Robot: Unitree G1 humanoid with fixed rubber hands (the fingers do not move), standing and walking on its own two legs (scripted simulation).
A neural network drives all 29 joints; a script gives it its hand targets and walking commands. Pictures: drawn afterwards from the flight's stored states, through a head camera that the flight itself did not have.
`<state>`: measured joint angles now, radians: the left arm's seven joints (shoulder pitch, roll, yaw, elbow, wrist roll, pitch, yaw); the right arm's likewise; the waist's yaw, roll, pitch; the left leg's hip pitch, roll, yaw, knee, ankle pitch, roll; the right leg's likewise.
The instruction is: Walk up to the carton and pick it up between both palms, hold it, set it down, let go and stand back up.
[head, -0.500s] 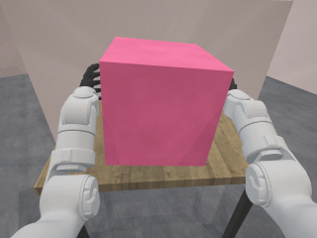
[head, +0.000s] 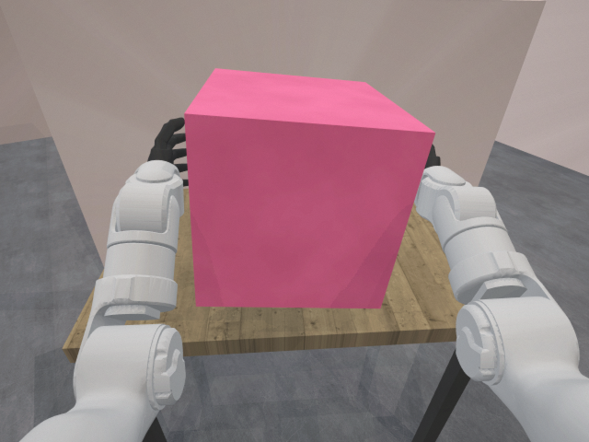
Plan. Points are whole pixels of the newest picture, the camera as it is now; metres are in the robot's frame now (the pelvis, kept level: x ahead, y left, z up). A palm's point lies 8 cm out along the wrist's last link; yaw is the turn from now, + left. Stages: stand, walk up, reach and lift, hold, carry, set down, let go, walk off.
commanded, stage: hold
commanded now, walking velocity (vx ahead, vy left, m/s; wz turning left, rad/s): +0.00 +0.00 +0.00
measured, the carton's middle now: (291, 179) +0.45 +0.03 +0.21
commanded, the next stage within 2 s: set down in 0.66 s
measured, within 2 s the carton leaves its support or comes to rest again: neither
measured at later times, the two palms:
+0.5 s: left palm (163, 173) +0.37 +0.19 +0.26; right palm (423, 178) +0.39 -0.15 +0.24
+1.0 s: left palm (159, 144) +0.40 +0.20 +0.29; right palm (416, 169) +0.41 -0.15 +0.25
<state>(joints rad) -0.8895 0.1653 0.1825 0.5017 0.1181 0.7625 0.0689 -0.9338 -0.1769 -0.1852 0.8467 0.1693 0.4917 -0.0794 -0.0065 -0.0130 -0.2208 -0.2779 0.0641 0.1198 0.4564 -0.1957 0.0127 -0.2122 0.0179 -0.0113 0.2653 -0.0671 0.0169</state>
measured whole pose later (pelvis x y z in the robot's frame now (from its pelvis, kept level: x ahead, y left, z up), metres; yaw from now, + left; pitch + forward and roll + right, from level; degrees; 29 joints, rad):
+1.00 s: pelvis +0.01 +0.00 +0.00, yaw +0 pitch +1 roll -2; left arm -1.03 0.16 0.30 0.62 0.24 0.64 -0.02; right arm -0.94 -0.16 -0.19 0.85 0.15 0.34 -0.10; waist -0.01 -0.01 -0.19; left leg -0.27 0.06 0.12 0.45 -0.20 0.02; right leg -0.20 0.02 -0.01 0.27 -0.08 0.02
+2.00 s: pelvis +0.04 +0.00 +0.00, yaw +0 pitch +1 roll -3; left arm -0.82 0.13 0.24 0.58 0.20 0.50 0.02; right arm -0.88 -0.14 -0.20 0.93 0.11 0.14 -0.07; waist -0.01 -0.01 -0.10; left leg -0.20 0.06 0.12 0.43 -0.24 0.02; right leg -0.13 0.02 -0.01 0.24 -0.12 0.02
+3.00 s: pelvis +0.06 -0.01 +0.00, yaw +0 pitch +3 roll -2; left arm -0.86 0.12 0.31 0.82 0.20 0.28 0.02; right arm -0.88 -0.11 -0.33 0.98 -0.06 0.04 -0.03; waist -0.01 -0.01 -0.06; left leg -0.20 0.06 0.12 0.40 -0.25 0.01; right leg -0.14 0.02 -0.01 0.24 -0.15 0.01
